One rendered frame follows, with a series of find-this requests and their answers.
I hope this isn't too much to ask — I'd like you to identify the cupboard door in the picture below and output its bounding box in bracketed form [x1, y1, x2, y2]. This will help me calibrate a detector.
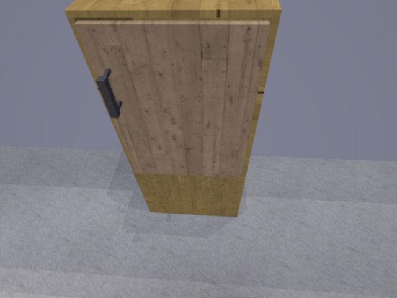
[74, 20, 270, 178]

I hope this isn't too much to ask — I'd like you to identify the handle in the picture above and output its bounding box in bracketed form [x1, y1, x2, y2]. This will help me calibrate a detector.
[96, 68, 122, 118]

